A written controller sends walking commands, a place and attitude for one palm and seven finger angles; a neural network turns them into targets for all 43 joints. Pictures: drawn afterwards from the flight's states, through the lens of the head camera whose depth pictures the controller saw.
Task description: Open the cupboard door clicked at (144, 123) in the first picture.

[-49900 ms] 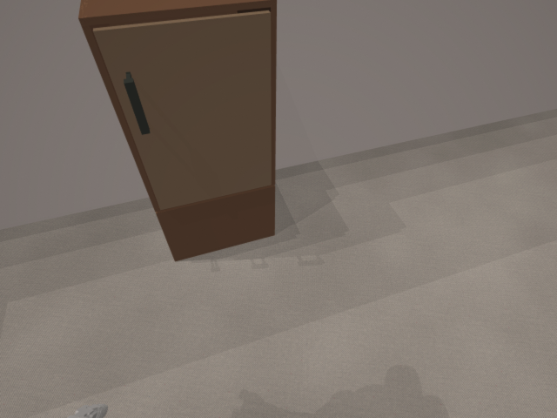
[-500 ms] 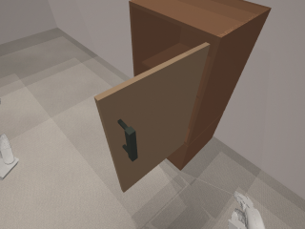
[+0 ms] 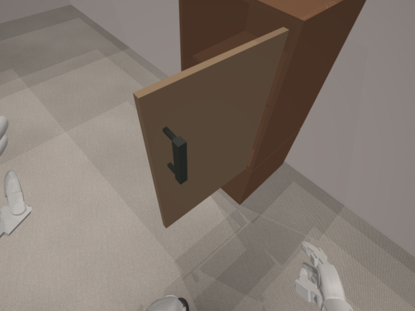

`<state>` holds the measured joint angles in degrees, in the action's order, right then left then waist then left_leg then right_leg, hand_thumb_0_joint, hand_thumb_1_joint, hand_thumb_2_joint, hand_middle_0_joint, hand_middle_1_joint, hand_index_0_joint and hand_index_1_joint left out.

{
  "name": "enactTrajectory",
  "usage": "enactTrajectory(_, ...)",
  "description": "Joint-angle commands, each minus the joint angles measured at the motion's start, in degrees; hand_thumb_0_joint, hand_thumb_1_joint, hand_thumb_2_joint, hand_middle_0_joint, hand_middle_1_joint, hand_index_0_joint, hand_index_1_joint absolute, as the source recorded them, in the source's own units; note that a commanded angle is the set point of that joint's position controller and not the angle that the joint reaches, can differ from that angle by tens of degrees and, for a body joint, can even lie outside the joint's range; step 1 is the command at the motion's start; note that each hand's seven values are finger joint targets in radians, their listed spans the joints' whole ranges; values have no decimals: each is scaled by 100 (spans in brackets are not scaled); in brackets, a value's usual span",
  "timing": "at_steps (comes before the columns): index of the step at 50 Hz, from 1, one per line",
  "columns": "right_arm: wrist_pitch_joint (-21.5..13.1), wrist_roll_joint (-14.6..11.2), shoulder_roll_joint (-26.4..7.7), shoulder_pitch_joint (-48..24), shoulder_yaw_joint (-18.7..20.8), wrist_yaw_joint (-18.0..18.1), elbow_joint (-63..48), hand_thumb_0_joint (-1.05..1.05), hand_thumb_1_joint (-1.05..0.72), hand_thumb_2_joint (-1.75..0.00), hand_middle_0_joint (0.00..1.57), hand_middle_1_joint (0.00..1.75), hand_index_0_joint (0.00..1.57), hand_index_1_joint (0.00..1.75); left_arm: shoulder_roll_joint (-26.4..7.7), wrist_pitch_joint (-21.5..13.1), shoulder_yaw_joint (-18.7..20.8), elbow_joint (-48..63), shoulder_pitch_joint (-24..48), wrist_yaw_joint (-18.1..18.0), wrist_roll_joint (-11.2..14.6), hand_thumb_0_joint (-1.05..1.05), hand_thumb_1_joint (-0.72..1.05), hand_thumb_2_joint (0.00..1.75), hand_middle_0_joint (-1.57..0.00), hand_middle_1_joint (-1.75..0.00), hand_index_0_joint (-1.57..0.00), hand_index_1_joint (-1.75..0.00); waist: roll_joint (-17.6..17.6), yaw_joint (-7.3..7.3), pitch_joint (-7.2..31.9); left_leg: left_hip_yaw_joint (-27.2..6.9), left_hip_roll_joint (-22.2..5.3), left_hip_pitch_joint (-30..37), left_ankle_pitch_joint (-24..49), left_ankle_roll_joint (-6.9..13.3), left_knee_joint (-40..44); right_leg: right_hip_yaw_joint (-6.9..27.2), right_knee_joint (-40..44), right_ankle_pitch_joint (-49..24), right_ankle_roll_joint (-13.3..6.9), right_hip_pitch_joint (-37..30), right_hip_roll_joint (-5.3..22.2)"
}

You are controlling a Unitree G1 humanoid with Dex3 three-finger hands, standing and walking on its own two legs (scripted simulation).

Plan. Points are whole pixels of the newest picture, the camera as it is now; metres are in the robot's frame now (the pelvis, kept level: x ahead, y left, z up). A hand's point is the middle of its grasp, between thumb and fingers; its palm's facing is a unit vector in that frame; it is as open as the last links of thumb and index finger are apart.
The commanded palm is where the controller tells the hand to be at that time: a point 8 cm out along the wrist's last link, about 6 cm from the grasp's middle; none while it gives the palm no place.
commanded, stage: step back with the hand held close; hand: left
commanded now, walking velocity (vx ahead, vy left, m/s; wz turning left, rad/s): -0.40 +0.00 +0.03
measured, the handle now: (174, 156) +0.42 +0.10 +0.02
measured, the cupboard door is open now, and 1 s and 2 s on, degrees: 86 86 86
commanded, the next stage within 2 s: stop stepping back and stand still in 0.18 s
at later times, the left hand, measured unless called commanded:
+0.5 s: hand out of the picture +0.10 +0.26 +0.18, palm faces +0.40 -0.78 -0.48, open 7.4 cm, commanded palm +0.04 +0.29 +0.19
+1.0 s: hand out of the picture +0.06 +0.26 +0.17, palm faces +0.38 -0.80 -0.46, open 7.4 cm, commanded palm +0.00 +0.30 +0.19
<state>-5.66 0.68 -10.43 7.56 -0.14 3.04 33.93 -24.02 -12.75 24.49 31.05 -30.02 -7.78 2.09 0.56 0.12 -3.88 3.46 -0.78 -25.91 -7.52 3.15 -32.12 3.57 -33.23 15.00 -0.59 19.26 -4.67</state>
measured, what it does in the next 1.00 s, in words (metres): walks backwards: left foot, then right foot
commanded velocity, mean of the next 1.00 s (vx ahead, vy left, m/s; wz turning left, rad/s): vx -0.01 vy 0.02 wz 0.00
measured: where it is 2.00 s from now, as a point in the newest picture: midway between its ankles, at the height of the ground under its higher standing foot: outside the picture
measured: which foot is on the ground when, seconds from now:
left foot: down 0.00-0.06, up 0.08-0.20, down 0.22-0.54, up 0.56-0.72, down 0.74-1.00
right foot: down 0.00-0.24, up 0.26-0.50, down 0.52-1.00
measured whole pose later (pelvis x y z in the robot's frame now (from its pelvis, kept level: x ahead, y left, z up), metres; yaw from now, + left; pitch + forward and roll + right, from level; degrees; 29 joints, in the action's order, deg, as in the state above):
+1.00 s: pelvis -0.14 +0.00 +0.01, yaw -1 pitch -1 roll -1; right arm -6.9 0.1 -12.1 12.6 0.0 4.1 35.2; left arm -24.1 -12.2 23.9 27.1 -32.7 -8.3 2.1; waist 1.1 -1.4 0.4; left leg 3.4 -1.1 -16.6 -11.5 1.3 -28.7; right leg -1.3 -26.8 17.0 -1.7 9.2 -2.4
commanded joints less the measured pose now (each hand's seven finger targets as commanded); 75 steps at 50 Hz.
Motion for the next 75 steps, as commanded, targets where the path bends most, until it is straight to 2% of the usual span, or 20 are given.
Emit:
enactTrajectory(1, -166, -63, -835, -208, 365, 79, -1000, 0, -90, -90, 20, 30, 20, 30, -1290, -399, 1149, 1365, -314, -135, 63, 0, 90, 90, -20, -30, -20, -30, -123, -62, 1169, -760, -390, -348, -2100, -62, 396, 1208, 859, -66, -327, -603, 993)
enactTrajectory(3, -67, -80, -745, -68, 395, 37, -843, 0, -90, -90, 20, 30, 20, 30, -1337, -379, 1085, 1201, -268, -201, 69, 0, 90, 90, -20, -30, -20, -30, 749, -82, 1059, -390, 183, 599, -1489, -411, -1542, 2109, 2021, 410, -851, 827, 2068)
enactTrajectory(5, 35, -41, -680, -133, 390, 28, -745, 0, -90, -90, 20, 30, 20, 30, -1219, -368, 971, 1036, -143, -254, 20, 0, 90, 90, -20, -30, -20, -30, 723, -132, 1080, -617, 134, 518, -1657, -400, -2388, 1818, 1859, -1158, -1030, 769, 2278)
enactTrajectory(9, 120, -76, -750, -165, 273, 190, -665, 0, -90, -90, 20, 30, 20, 30, -1120, -279, 796, 900, 14, -281, -52, 0, 90, 90, -20, -30, -20, -30, -23, -215, 819, -360, 38, 918, -438, -346, 782, 416, 700, -2383, -191, 34, 1104)
enactTrajectory(11, -24, -89, -961, -243, 408, 236, -775, 0, -90, -90, 20, 30, 20, 30, -1295, -389, 964, 1279, 128, -263, -98, 0, 90, 90, -20, -30, -20, -30, -1408, 50, 1252, -1539, -1321, 244, 1221, 185, 1450, -87, -579, -678, 206, -828, 255)
enactTrajectory(12, -148, -103, -927, -63, 475, 193, -795, 0, -90, -90, 20, 30, 20, 30, -1192, -406, 904, 1073, -229, -219, -21, 0, 90, 90, -20, -30, -20, -30, -1090, 81, 1578, -1569, -1497, 728, 1841, 328, 1288, -123, -962, 225, 187, -539, 98)
enactTrajectory(13, -238, 25, -931, -126, 451, 165, -834, 0, -90, -90, 20, 30, 20, 30, -1206, -414, 937, 1394, -202, -165, 17, 0, 90, 90, -20, -30, -20, -30, -1871, 21, 1649, -1958, -1739, 441, 1730, 460, 1640, -148, -1902, 1112, 193, -441, 29)
enactTrajectory(14, -335, 99, -878, -46, 455, 140, -743, 0, -90, -90, 20, 30, 20, 30, -1187, -427, 928, 1694, -85, -166, 16, 0, 90, 90, -20, -30, -20, -30, -1805, -5, 1517, -1986, -1896, 461, 1990, 589, 1582, 22, -2489, 1386, 158, -188, 47)
enactTrajectory(17, -585, -41, -821, 162, 421, 42, -588, 0, -90, -90, 20, 30, 20, 30, -907, -333, 694, 1752, -421, -206, 52, 0, 90, 90, -20, -30, -20, -30, -1049, -1, 1631, -1380, -1509, 1839, 1758, 470, 1231, -212, -1906, 1222, 209, 455, 219)
enactTrajectory(21, -579, -14, -781, 0, 227, 92, -611, 0, -90, -90, 20, 30, 20, 30, -905, -34, 666, 1505, -191, -288, 80, 0, 90, 90, -20, -30, -20, -30, -1390, -130, 1030, -1415, -1171, 1018, -2013, 214, 2266, -620, -213, 1372, 150, -593, 151)
enactTrajectory(23, -473, -2, -777, -73, 179, 126, -619, 0, -90, -90, 20, 30, 20, 30, -955, 76, 700, 1151, -194, -298, 59, 0, 90, 90, -20, -30, -20, -30, -1265, -107, 871, -975, -780, 508, -2610, -111, 2231, -869, 1126, 919, 1, -1531, 102)
enactTrajectory(25, -331, 58, -745, -75, 186, 105, -615, 0, -90, -90, 20, 30, 20, 30, -1213, 105, 866, 889, -256, -248, 47, 0, 90, 90, -20, -30, -20, -30, -346, -155, 830, -282, -122, 864, -1722, -444, 697, 24, 2152, 1014, -420, -843, 898)
enactTrajectory(28, -258, -71, -737, -24, 208, 109, -496, 0, -90, -90, 20, 30, 20, 30, -1062, 163, 712, 707, 8, -223, 121, 0, 90, 90, -20, -30, -20, -30, 991, -27, 687, -397, 44, 228, -956, -407, -1551, 1399, 2400, 887, -811, -298, 1988)
enactTrajectory(33, -350, -91, -717, -148, 103, 159, -452, 0, -90, -90, 20, 30, 20, 30, -972, -79, 553, 456, 384, -246, -11, 0, 90, 90, -20, -30, -20, -30, 358, -40, 441, -73, -60, 251, -931, -223, -340, 600, 1458, -1751, -628, -1000, 1753)
enactTrajectory(38, -383, -140, -963, -4, 272, 178, -597, 0, -90, -90, 20, 30, 20, 30, -1022, -209, 616, 708, 284, -235, 19, 0, 90, 90, -20, -30, -20, -30, -278, -1, 880, -430, -478, 1842, 1190, 61, 610, 101, 633, -2180, 208, -773, 926)
enactTrajectory(40, -348, -93, -891, 44, 201, 164, -585, 0, -90, -90, 20, 30, 20, 30, -1073, -235, 693, 723, 81, -206, -11, 0, 90, 90, -20, -30, -20, -30, -749, -31, 1047, -606, -524, 1808, 2027, 33, 556, -163, 461, -2092, 144, -812, 731)
enactTrajectory(55, -421, -44, -861, -69, 184, 196, -691, 0, -90, -90, 20, 30, 20, 30, -869, -240, 543, 530, 248, -170, 23, 0, 90, 90, -20, -30, -20, -30, -484, -85, 492, -712, -419, 1228, -1231, -178, 1272, 97, 1658, 449, -3, -404, 613)
enactTrajectory(71, -510, -16, -788, -35, 142, 216, -640, 0, -90, -90, 20, 30, 20, 30, -862, -144, 550, 624, 3, -218, -12, 0, 90, 90, -20, -30, -20, -30, -457, -38, 827, -681, -376, 1346, -464, -258, 1345, -152, 1548, -418, 18, -902, 574)
enactTrajectory(72, -624, -92, -1841, -364, 441, -304, 924, 0, -90, -90, 20, 30, 20, 30, 226, 737, -1844, -3958, 414, 620, -477, 0, 90, 90, -20, -30, -20, -30, -419, -211, 450, -856, -584, 733, 1156, -148, 245, -379, 719, -1338, -121, -327, 1042)
enactTrajectory(75, 6, -45, -1509, 192, 381, -290, 932, 0, -90, -90, 20, 30, 20, 30, 232, 1164, -1828, -4509, 802, 756, -424, 0, 90, 90, -20, -30, -20, -30, 316, -70, 1087, -1011, -753, 1262, 1485, 8, 337, -215, 497, -503, -207, -251, 833)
